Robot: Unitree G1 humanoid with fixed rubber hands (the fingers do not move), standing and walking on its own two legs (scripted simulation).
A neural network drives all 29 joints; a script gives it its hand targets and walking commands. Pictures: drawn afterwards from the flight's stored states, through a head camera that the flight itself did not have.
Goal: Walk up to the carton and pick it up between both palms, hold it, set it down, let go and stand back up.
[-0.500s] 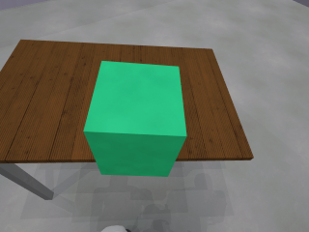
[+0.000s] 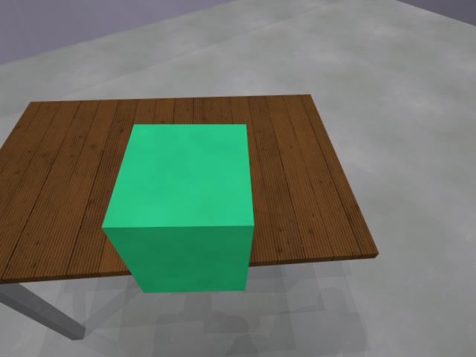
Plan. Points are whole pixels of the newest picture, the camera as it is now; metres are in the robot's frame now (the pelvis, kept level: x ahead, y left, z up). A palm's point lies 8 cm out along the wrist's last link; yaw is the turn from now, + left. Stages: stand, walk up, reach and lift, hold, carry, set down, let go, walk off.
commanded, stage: walk up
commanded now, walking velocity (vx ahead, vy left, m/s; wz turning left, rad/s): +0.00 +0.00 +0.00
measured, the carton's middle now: (192, 212) +0.36 +0.09 +0.01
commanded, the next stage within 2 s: none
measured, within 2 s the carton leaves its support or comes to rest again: neither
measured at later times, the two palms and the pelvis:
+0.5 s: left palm out of the picture -0.03 +0.17 -0.15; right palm out of the picture +0.00 -0.21 -0.16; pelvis +0.02 -0.02 +0.00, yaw +0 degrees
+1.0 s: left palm out of the picture -0.06 +0.21 -0.13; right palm out of the picture +0.03 -0.25 -0.17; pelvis +0.02 -0.01 -0.01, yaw +0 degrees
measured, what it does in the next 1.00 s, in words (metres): lifts its left foot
